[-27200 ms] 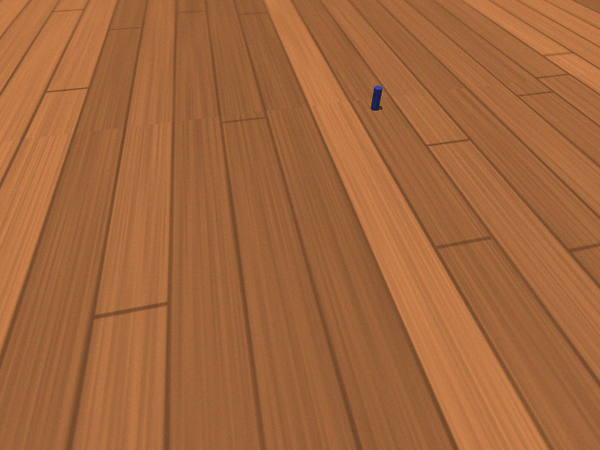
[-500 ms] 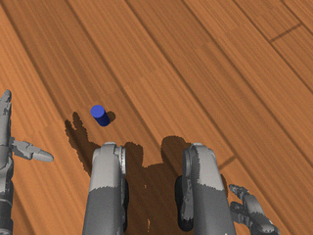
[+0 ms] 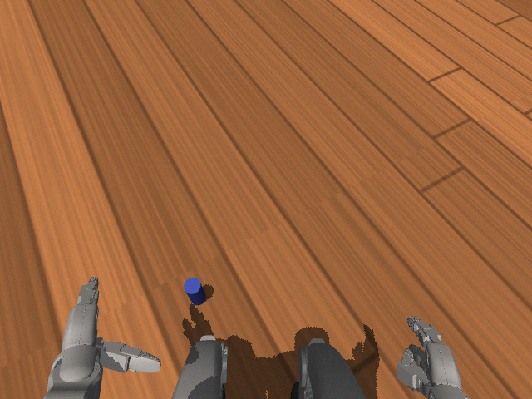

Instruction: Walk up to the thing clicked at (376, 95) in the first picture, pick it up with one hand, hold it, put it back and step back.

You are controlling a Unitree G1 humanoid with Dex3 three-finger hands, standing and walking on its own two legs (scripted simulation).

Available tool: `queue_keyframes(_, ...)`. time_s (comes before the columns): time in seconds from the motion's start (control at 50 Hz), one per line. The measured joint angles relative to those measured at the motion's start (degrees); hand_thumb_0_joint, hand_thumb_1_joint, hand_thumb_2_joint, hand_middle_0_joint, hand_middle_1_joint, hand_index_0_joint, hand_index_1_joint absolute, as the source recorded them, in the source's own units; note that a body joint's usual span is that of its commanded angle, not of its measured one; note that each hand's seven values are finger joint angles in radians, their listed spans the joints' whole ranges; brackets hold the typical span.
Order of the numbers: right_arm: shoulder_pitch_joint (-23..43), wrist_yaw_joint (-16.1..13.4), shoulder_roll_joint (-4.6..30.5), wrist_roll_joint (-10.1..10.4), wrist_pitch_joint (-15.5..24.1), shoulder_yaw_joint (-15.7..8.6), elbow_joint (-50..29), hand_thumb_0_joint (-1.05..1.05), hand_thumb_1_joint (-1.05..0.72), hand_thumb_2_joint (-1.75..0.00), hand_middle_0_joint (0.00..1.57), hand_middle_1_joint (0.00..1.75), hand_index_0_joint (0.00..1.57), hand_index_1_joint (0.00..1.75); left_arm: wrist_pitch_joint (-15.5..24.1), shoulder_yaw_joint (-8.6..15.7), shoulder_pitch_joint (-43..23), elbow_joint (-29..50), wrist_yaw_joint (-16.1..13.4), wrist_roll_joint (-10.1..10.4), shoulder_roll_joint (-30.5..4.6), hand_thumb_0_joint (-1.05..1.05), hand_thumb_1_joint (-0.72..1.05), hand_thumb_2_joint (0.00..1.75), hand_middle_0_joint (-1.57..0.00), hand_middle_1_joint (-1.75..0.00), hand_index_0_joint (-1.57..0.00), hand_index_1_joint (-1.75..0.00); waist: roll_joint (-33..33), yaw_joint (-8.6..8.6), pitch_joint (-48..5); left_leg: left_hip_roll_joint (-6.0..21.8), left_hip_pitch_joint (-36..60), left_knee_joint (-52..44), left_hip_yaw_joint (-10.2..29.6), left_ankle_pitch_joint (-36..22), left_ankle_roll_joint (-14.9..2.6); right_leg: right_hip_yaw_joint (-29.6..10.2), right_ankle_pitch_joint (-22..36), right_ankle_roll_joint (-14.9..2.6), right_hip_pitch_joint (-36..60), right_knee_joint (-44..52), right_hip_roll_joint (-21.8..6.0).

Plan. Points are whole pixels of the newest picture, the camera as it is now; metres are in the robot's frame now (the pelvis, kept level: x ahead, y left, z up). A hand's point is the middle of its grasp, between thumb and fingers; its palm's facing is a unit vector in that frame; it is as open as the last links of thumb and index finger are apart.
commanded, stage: home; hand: left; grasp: from the side
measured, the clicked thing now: (195, 292) +0.42 +0.20 -0.58
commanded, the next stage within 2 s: none
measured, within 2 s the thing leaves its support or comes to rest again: neither
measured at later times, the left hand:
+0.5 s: hand (113, 352) +0.19 +0.20 +0.01, palm faces +0.13 -0.95 -0.30, open 17.6 cm
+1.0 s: hand (119, 356) +0.18 +0.19 +0.02, palm faces +0.12 -0.95 -0.29, open 17.6 cm
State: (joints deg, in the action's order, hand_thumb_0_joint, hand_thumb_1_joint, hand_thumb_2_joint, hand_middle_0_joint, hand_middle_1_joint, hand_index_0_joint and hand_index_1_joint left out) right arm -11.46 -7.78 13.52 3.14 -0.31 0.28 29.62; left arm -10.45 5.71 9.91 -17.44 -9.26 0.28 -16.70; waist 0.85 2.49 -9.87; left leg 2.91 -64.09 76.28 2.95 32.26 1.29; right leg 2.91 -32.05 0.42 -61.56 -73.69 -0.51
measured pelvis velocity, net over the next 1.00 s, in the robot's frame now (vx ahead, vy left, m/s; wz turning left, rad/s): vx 0.02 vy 0.00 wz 0.02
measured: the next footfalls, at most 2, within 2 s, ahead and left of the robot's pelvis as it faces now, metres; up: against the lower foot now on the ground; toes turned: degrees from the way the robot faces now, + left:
none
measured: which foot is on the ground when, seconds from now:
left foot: down 0.00-1.00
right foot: down 0.00-1.00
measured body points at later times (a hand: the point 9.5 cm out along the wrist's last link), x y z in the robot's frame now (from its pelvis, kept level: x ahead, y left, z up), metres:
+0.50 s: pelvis +0.03 +0.01 +0.07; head +0.05 +0.01 +0.52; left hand +0.18 +0.25 +0.04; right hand +0.20 -0.22 +0.00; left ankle +0.04 +0.13 -0.61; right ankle +0.03 -0.13 -0.61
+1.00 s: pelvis +0.02 +0.00 +0.07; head +0.04 +0.00 +0.52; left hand +0.17 +0.24 +0.04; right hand +0.18 -0.24 +0.00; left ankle +0.04 +0.13 -0.61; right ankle +0.03 -0.13 -0.61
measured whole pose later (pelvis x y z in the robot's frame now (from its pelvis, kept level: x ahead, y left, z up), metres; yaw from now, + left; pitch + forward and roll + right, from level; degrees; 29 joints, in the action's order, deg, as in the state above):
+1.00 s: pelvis +0.02 +0.00 +0.07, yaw +1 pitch +7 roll -2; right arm -16.8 -10.1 11.8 0.9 6.4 1.4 28.6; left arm -15.2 -0.8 27.1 0.2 -8.0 0.7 -12.0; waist 2.0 1.1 -6.1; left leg 2.5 -36.3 55.2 1.7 26.1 1.0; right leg 2.6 -25.7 0.8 -33.8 -52.4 -0.8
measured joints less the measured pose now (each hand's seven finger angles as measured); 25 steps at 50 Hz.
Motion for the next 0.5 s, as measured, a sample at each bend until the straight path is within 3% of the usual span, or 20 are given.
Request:
queue_keyframes(0.26, -5.53, -2.93, -1.79, -0.60, 2.60, 1.29, -2.14, 0.01, -0.90, -0.90, 0.21, 0.30, 0.20, 0.30, -5.87, -6.58, 15.06, 16.93, -1.42, 1.14, 3.62, -0.01, -0.55, 0.04, -0.06, -0.05, -0.05, -0.05, 2.05, -0.24, 0.00, -0.26, 21.34, -15.98, -1.36, -3.53, -0.80, -0.61, 4.22, 0.83, 21.54, 16.88, -0.21)
queue_keyframes(0.5, -4.23, -2.60, -2.13, -1.77, 5.43, 1.70, -3.25, 0.01, -0.90, -0.90, 0.21, 0.30, 0.20, 0.30, -5.54, -6.65, 18.10, 19.31, 0.44, 0.58, 4.29, -0.01, -0.57, 0.03, -0.05, -0.05, -0.05, -0.05, 1.28, -1.66, 2.65, -0.65, 25.98, -19.46, -1.26, -4.92, -0.80, -0.37, 5.38, 0.90, 26.28, 20.23, -0.54)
